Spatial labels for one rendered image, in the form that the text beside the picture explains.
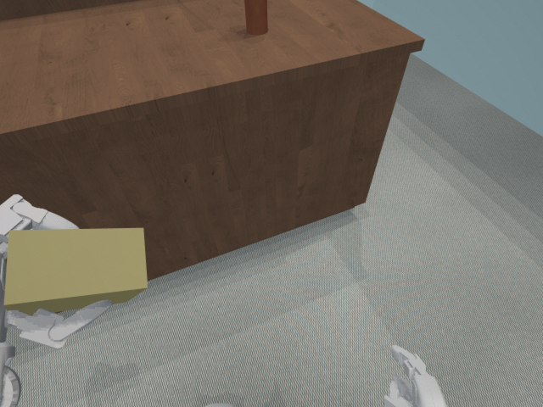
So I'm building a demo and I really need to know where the left robot forearm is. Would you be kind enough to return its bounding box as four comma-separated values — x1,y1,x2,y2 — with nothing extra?
0,343,21,407

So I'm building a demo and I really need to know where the sponge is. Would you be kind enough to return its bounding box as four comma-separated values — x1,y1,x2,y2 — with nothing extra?
4,228,148,315

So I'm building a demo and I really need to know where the table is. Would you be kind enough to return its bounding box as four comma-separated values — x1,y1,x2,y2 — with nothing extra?
0,0,425,314

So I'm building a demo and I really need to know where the robot right hand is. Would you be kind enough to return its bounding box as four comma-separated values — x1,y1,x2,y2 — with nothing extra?
384,345,448,407

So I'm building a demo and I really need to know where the robot left hand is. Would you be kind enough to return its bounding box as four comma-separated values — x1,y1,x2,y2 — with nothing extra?
0,194,113,349

